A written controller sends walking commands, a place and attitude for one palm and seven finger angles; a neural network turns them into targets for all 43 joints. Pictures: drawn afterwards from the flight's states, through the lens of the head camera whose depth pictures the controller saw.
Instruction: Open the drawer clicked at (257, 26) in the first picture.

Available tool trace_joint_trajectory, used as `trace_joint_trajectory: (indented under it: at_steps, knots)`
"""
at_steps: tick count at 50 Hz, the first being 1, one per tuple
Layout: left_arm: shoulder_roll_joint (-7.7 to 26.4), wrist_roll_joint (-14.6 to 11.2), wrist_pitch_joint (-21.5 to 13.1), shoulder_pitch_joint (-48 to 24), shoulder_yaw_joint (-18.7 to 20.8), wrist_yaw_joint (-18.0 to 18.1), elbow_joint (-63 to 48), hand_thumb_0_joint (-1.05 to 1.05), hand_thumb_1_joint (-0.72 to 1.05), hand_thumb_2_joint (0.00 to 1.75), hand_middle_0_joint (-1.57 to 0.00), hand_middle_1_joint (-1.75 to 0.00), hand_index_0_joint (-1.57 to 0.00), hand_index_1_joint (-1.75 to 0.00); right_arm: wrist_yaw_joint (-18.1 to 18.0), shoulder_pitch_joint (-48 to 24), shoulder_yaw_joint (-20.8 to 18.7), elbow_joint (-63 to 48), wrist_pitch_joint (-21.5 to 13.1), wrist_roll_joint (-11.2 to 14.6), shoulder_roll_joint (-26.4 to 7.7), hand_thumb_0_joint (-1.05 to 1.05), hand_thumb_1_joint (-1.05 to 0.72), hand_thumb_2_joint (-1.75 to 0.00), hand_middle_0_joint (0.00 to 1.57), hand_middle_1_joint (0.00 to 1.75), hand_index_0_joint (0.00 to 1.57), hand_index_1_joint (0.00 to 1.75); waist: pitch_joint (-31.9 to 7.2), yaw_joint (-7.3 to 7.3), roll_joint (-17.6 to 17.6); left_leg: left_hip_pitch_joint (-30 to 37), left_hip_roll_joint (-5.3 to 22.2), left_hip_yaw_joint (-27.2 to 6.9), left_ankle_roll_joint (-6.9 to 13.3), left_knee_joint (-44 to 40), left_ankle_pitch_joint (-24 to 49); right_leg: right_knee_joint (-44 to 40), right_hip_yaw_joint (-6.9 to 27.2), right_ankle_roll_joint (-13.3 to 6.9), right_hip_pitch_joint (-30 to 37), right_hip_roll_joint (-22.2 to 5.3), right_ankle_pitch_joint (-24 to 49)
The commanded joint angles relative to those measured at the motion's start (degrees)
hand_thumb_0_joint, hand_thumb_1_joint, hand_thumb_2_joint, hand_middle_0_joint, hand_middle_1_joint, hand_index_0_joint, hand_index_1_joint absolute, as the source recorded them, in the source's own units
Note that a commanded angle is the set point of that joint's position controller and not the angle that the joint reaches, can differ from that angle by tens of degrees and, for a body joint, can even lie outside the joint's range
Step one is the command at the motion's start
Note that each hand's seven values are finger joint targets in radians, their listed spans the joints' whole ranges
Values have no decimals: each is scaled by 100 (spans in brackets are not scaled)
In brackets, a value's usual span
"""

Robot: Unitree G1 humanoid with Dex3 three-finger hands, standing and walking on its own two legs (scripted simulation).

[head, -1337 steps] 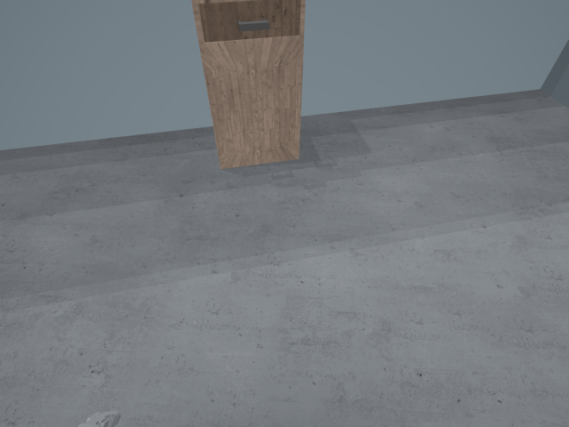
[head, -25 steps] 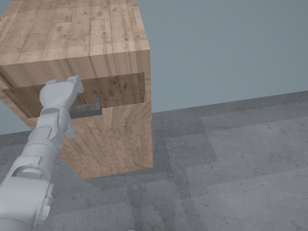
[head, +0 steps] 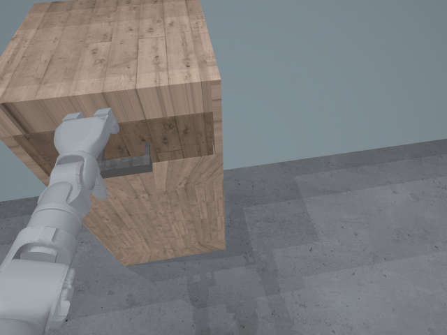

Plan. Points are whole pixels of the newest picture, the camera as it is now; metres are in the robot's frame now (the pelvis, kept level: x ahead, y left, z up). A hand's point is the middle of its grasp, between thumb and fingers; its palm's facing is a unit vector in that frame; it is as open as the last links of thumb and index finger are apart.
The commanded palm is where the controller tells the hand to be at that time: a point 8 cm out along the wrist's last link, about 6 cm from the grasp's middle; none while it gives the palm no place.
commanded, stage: re-aim the fingers above the handle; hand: left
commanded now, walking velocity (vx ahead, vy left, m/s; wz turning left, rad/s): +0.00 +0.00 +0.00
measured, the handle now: (124, 158) +0.48 +0.23 +0.00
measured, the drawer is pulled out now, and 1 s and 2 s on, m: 0.00 0.00 0.00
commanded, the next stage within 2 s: lower the fingers behind the handle in 0.62 s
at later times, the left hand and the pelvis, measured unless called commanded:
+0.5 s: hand (103, 154) +0.44 +0.24 +0.07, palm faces +0.01 -0.04 -1.00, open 13.8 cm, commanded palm +0.41 +0.24 +0.13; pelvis +0.01 +0.00 +0.00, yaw +0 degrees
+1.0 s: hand (105, 165) +0.43 +0.24 +0.05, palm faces -0.05 -0.04 -1.00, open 13.8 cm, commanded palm +0.41 +0.25 +0.11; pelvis +0.01 -0.01 +0.00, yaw +0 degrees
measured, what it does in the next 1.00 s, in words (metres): stands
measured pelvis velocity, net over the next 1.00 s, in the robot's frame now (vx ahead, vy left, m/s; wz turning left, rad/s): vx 0.01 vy -0.01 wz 0.01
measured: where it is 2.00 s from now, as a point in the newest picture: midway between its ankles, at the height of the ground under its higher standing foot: outside the picture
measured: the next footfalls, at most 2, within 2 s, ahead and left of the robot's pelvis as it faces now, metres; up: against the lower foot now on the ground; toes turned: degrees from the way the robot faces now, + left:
none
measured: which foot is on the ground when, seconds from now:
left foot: down 0.00-1.00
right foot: down 0.00-1.00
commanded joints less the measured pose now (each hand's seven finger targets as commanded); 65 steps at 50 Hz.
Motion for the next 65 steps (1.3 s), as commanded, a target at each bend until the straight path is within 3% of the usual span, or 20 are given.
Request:
trace_joint_trajectory:
  at_steps: [1, 3, 4, 7, 15, 18, 21, 23, 24, 27, 28, 32, 34, 40, 43, 45, 51, 59, 63, 65]
  knots:
    - [1615, 23, 18, -2362, 462, 182, -1021, 0, -50, 30, -30, -120, -30, -120, -91, 192, -278, -570, -150, -20, -831, 0, -90, -90, 20, 30, 20, 30, -1749, -30, -66, 1421, 32, 161, 102, -370, 1711, -476, -315, -197, 429, 69, 1582]
    - [1785, 4, -50, -2446, 601, 133, -1121, 0, -50, 30, -30, -120, -30, -120, -104, 210, -281, -571, -127, -39, -855, 0, -90, -90, 20, 30, 20, 30, -1877, -16, -222, 1369, 29, 161, 115, -359, 1793, -476, -282, -191, 614, 52, 1751]
    - [1787, 6, -80, -2361, 603, 127, -1195, 0, -50, 30, -30, -120, -30, -120, -102, 195, -285, -607, -126, -26, -830, 0, -90, -90, 20, 30, 20, 30, -1963, 30, -50, 1408, 15, 190, 108, -339, 1882, -432, -264, -190, 653, 48, 1867]
    - [1510, -8, -78, -2297, 415, 115, -1164, 0, -50, 30, -30, -120, -30, -120, -87, 170, -287, -607, -112, -18, -818, 0, -90, -90, 20, 30, 20, 30, -1740, -42, -131, 1410, 23, 178, 102, -326, 1840, -441, -315, -187, 463, 64, 1781]
    - [1198, -48, -102, -2378, 196, 158, -1620, 0, -50, 30, -30, -120, -30, -120, -44, 145, -335, -615, -105, -32, -792, 0, -90, -90, 20, 30, 20, 30, -2006, -62, 122, 1799, 57, 108, 82, -258, 2223, -374, -350, -215, 327, 92, 1866]
    - [1389, -50, -42, -2342, 387, 193, -1638, 0, -50, 30, -30, -120, -30, -120, -50, 145, -329, -616, -86, -44, -820, 0, -90, -90, 20, 30, 20, 30, -2047, -24, -97, 1707, 54, 80, 74, -285, 2272, -376, -357, -220, 491, 89, 1928]
    - [1250, -15, 45, -2381, 281, 243, -1567, 0, -50, 30, -30, -120, -30, -120, -26, 95, -310, -594, -83, -30, -784, 0, -90, -90, 20, 30, 20, 30, -1942, -9, 9, 1718, 50, 82, 62, -303, 2204, -358, -381, -227, 377, 96, 1838]
    - [1531, 11, 77, -2398, 499, 272, -1671, 0, -50, 30, -30, -120, -30, -120, -38, 70, -306, -603, -73, -50, -812, 0, -90, -90, 20, 30, 20, 30, -2095, 62, 69, 1705, 41, 96, 58, -319, 2280, -361, -351, -246, 574, 83, 1924]
    - [1437, 36, 122, -2272, 431, 278, -1575, 0, -50, 30, -30, -120, -30, -120, -33, 44, -292, -616, -66, -35, -777, 0, -90, -90, 20, 30, 20, 30, -2037, 66, 114, 1697, 31, 112, 58, -316, 2283, -344, -351, -240, 561, 80, 1964]
    - [1107, 0, 199, -2257, 184, 248, -1618, 0, -50, 30, -30, -120, -30, -120, -16, 33, -297, -625, -75, -37, -765, 0, -90, -90, 20, 30, 20, 30, -2015, 4, -62, 1756, 44, 117, 69, -319, 2313, -383, -372, -218, 534, 84, 2003]
    - [1322, -14, 194, -2216, 368, 231, -1629, 0, -50, 30, -30, -120, -30, -120, -37, 32, -304, -621, -68, -48, -794, 0, -90, -90, 20, 30, 20, 30, -2069, 22, -123, 1730, 54, 120, 75, -332, 2353, -402, -353, -225, 673, 72, 2057]
    - [1269, -42, 241, -2090, 287, 137, -1488, 0, -50, 30, -30, -120, -30, -120, -63, -24, -268, -652, -59, -15, -788, 0, -90, -90, 20, 30, 20, 30, -1864, 21, -301, 1559, 12, 166, 96, -391, 2052, -449, -333, -191, 731, 46, 2031]
    - [1468, -31, 198, -2124, 426, 103, -1503, 0, -50, 30, -30, -120, -30, -120, -77, -31, -254, -645, -43, -13, -790, 0, -90, -90, 20, 30, 20, 30, -1870, 69, -207, 1520, 6, 176, 95, -418, 2024, -454, -307, -193, 811, 24, 2067]
    - [1485, 13, 70, -1942, 436, 48, -1238, 0, -50, 30, -30, -120, -30, -120, -106, 3, -247, -643, -17, -15, -799, 0, -90, -90, 20, 30, 20, 30, -1670, 32, -303, 1279, -21, 226, 98, -366, 1865, -449, -265, -175, 778, 7, 2125]
    - [1286, -29, -85, -1887, 345, 51, -1412, 0, -50, 30, -30, -120, -30, -120, -94, 44, -294, -667, -35, -38, -796, 0, -90, -90, 20, 30, 20, 30, -1839, 23, -284, 1359, -26, 245, 110, -314, 1979, -440, -251, -183, 795, 12, 2198]
    - [1256, 11, -165, -1927, 299, 103, -1485, 0, -50, 30, -30, -120, -30, -120, -96, 47, -314, -654, -37, -32, -781, 0, -90, -90, 20, 30, 20, 30, -1850, -12, -67, 1430, -18, 232, 101, -235, 2039, -365, -252, -188, 598, 24, 2205]
    - [1348, 87, -288, -2153, 431, 421, -1540, 0, -50, 30, -30, -120, -30, -120, -82, 130, -360, -540, -81, -52, -779, 0, -90, -90, 20, 30, 20, 30, -1889, -68, -7, 1346, -9, 188, 87, -96, 2025, -241, -271, -199, 297, 56, 2063]
    - [1287, 168, 23, -2096, 485, 774, -1163, 0, -50, 30, -30, -120, -30, -120, -5, 272, -386, -432, -95, -92, -781, 0, -90, -90, 20, 30, 20, 30, -2295, -35, 47, 1340, 25, 185, 50, 39, 2285, -45, -329, -210, 252, 92, 2191]
    - [1045, 160, 240, -1919, 300, 733, -866, 0, -50, 30, -30, -120, -30, -120, 16, 276, -361, -462, -49, -93, -793, 0, -90, -90, 20, 30, 20, 30, -2163, -87, -240, 1152, 15, 191, 65, 14, 2175, -98, -339, -194, 321, 99, 2182]
    - [1146, 164, 285, -1829, 367, 704, -714, 0, -50, 30, -30, -120, -30, -120, 20, 295, -357, -439, -46, -87, -807, 0, -90, -90, 20, 30, 20, 30, -1999, -67, -275, 1056, 21, 230, 81, 0, 2017, -123, -325, -175, 308, 85, 2161]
